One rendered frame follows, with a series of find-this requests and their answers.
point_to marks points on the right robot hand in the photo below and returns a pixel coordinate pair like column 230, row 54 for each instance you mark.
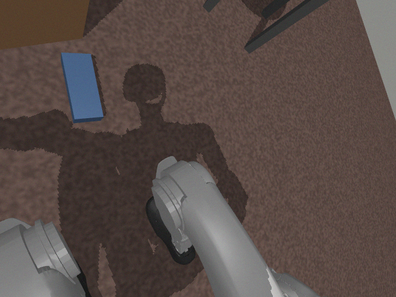
column 291, row 286

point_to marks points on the right robot foot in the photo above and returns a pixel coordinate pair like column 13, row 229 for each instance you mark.
column 163, row 233

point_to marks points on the left robot foot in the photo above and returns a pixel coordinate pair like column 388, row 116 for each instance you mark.
column 83, row 282

